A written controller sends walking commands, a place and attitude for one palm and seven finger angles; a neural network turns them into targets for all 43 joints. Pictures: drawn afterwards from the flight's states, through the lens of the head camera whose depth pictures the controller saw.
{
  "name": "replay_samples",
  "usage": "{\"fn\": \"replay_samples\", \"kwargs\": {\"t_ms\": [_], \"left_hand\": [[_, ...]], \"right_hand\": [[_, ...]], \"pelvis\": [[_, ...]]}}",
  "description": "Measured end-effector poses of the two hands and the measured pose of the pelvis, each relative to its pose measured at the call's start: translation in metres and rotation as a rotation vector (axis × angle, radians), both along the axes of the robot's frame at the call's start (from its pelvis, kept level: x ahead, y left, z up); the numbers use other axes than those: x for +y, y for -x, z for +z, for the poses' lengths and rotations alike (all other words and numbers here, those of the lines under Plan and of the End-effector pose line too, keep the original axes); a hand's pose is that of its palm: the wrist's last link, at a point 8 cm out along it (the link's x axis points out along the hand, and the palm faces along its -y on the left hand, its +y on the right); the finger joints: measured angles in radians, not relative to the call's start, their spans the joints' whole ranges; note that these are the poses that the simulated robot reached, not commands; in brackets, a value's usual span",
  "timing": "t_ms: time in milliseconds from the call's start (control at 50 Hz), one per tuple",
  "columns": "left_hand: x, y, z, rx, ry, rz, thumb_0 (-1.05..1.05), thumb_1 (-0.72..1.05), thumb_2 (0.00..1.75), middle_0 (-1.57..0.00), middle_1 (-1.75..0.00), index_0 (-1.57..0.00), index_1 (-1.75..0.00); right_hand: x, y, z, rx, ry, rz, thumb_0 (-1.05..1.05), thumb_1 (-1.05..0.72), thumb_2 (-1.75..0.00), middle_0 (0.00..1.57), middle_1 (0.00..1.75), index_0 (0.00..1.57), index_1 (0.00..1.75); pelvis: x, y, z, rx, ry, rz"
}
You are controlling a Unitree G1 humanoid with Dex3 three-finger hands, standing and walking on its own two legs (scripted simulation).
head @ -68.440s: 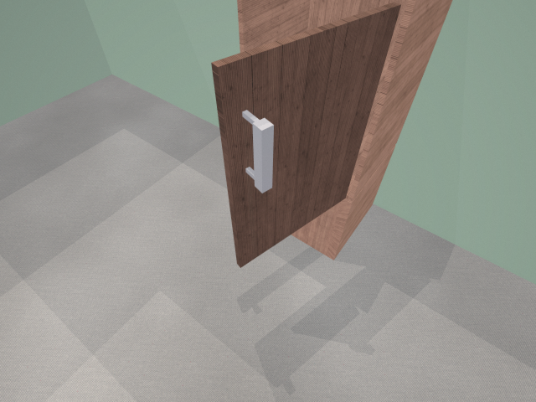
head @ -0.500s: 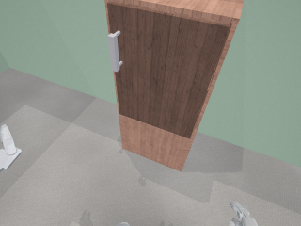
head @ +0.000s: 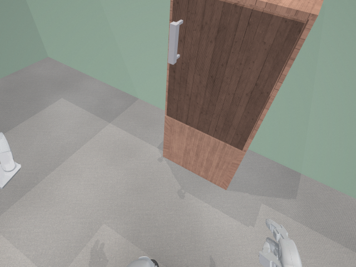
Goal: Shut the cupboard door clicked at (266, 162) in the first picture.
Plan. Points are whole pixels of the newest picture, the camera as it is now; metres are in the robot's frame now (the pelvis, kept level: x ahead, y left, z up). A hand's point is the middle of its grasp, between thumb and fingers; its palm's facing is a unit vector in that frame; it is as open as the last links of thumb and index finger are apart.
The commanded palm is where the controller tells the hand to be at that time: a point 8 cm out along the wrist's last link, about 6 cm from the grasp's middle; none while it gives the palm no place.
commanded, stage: stop stepping back and stand still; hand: left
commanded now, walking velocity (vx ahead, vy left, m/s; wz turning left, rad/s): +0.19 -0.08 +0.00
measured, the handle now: (176, 42) +0.86 +0.05 +0.10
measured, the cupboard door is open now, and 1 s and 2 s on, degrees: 0 0 0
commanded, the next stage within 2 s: let the arm hang, fingers relaxed in 1.36 s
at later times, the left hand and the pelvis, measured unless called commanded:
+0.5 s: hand out of the picture +0.16 +0.28 +0.19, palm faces +0.32 -0.86 -0.40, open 7.5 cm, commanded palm +0.10 +0.32 +0.19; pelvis -0.08 +0.05 +0.02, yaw -8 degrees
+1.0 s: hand out of the picture +0.20 +0.29 +0.19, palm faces +0.32 -0.83 -0.45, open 7.4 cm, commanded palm +0.14 +0.34 +0.19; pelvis -0.05 +0.06 +0.01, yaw -10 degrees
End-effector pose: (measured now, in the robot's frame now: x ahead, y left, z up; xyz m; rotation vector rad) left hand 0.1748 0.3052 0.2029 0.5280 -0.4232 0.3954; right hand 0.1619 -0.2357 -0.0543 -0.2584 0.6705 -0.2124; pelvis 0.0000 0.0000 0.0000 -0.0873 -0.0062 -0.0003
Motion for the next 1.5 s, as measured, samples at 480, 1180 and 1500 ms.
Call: {"fn": "replay_samples", "kwargs": {"t_ms": [480,1180,1500], "left_hand": [[0.022,0.047,-0.001,0.117,0.071,-0.087,0.01,0.89,0.90,-0.20,-0.30,-0.20,-0.30],[0.026,0.001,-0.012,0.226,0.010,-0.121,0.01,0.89,0.90,-0.21,-0.30,-0.21,-0.30],[0.037,-0.009,-0.033,0.276,0.049,-0.139,0.01,0.89,0.90,-0.21,-0.30,-0.20,-0.30]], "right_hand": [[0.038,0.150,0.004,0.067,-0.043,-0.153,0.02,-0.90,-0.90,0.21,0.30,0.20,0.30],[0.063,0.082,-0.009,0.054,-0.111,-0.132,0.01,-0.90,-0.90,0.21,0.30,0.20,0.30],[0.048,0.099,-0.008,0.076,-0.066,-0.144,0.01,-0.91,-0.90,0.20,0.30,0.20,0.30]], "pelvis": [[0.047,0.077,0.020,-0.029,-0.055,-0.137],[0.066,0.037,0.013,0.030,-0.084,-0.192],[0.076,0.040,0.013,0.031,-0.074,-0.177]]}}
